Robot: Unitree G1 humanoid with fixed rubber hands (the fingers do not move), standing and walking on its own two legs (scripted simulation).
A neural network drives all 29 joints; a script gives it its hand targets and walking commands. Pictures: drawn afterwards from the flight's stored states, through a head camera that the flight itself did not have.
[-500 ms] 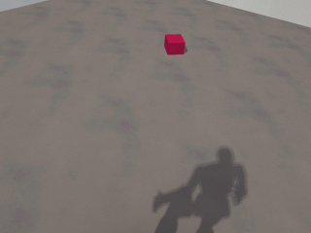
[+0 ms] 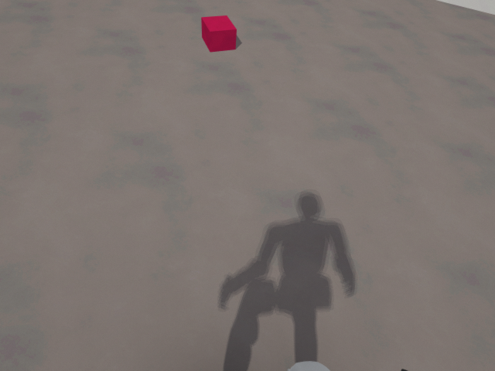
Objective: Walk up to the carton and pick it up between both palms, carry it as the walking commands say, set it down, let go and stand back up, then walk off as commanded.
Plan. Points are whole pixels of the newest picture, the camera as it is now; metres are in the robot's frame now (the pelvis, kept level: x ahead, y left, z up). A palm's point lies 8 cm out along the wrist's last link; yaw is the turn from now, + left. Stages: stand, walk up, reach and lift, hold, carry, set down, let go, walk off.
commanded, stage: walk off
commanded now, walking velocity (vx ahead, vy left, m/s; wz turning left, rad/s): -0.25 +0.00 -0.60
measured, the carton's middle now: (218, 33) +2.52 +0.19 -0.69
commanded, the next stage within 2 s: stand in 0.62 s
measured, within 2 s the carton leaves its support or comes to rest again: neither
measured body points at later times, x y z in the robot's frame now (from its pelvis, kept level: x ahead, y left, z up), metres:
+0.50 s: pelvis -0.13 +0.04 -0.01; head -0.09 +0.02 +0.43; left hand +0.04 +0.27 -0.14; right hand -0.12 -0.25 -0.15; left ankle -0.12 +0.14 -0.68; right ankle -0.15 -0.13 -0.74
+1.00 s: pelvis -0.23 +0.16 +0.00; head -0.20 +0.18 +0.44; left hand -0.03 +0.35 -0.15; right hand -0.25 -0.12 -0.12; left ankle -0.11 +0.17 -0.74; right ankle -0.37 +0.07 -0.71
